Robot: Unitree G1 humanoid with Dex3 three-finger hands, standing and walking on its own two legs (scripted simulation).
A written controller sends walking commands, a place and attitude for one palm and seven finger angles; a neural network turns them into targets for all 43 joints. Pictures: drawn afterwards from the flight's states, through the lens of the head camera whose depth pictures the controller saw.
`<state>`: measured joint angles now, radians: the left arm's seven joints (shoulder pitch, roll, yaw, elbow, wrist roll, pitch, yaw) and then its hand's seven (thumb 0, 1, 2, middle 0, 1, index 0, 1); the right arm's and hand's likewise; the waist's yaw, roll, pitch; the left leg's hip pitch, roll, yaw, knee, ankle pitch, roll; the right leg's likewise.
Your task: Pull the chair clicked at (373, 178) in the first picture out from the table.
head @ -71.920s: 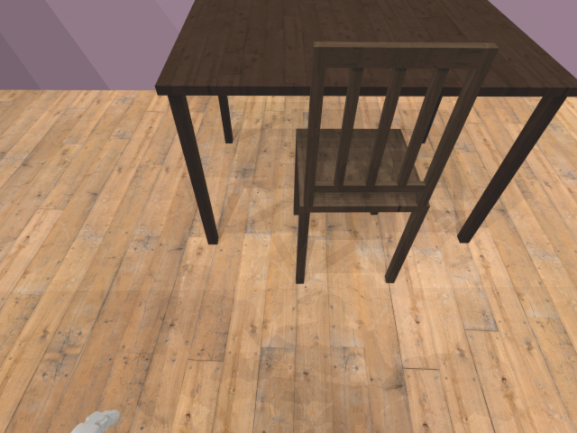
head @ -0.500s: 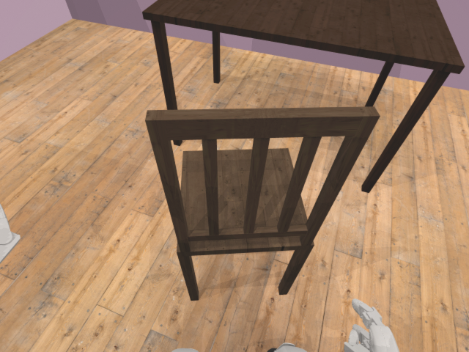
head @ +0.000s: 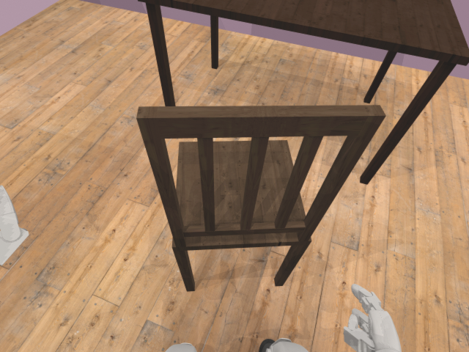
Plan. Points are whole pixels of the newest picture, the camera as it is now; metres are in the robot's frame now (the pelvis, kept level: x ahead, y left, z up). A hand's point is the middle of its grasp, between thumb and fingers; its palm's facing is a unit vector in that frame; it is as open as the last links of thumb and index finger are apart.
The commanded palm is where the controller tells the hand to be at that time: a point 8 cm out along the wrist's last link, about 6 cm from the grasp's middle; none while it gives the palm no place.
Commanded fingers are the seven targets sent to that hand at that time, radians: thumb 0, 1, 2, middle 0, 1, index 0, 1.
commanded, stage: step back with the hand held close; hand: left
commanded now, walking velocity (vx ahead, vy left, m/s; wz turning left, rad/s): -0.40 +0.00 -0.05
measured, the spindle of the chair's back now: (251, 190) +0.43 -0.01 -0.03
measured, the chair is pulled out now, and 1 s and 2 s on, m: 0.55 0.55 0.55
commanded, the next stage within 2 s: stop stepping back and stand still in 0.66 s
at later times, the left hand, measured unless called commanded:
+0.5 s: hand (31, 267) +0.17 +0.22 +0.19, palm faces +0.26 -0.77 -0.58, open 7.4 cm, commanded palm +0.11 +0.28 +0.19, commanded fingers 0.00 0.90 0.90 -0.20 -0.30 -0.20 -0.30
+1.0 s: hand out of the picture +0.01 +0.20 +0.18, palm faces +0.39 -0.77 -0.51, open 7.4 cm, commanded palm -0.03 +0.24 +0.19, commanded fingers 0.00 0.90 0.90 -0.20 -0.30 -0.20 -0.30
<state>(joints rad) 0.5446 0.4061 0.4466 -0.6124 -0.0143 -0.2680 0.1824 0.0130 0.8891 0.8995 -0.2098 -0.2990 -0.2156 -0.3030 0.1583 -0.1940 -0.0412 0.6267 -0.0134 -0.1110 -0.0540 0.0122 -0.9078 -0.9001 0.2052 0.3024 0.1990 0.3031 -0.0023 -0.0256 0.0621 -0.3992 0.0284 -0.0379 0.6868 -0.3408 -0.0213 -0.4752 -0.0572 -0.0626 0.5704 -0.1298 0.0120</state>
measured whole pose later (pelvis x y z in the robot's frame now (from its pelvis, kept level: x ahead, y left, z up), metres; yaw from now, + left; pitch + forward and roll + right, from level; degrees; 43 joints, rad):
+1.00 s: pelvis -0.19 -0.05 +0.01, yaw -3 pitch -1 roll +2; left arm 0.59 0.41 0.44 -0.43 -0.04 -0.22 0.15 0.01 0.89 0.90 -0.21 -0.30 -0.22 -0.30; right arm 0.25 -0.20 -0.01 0.67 0.01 -0.09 -0.05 0.01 -0.91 -0.90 0.21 0.30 0.20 0.30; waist -0.01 -0.01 -0.02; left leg -0.41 0.00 0.04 1.02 -0.36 -0.02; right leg -0.34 -0.06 -0.05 0.58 -0.25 -0.02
